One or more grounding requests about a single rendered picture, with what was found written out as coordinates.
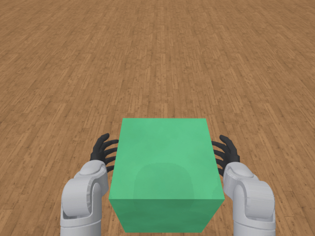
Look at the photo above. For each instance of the robot right hand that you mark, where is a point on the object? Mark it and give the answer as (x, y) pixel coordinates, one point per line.
(230, 154)

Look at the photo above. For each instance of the robot left forearm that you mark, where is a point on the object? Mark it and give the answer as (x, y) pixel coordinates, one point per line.
(81, 204)

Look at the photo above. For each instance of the carton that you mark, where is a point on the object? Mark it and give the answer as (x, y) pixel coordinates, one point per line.
(165, 177)

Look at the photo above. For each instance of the robot left hand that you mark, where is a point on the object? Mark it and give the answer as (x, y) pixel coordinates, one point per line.
(99, 152)

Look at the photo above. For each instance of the robot right forearm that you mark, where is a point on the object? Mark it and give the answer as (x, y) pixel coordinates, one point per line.
(253, 201)

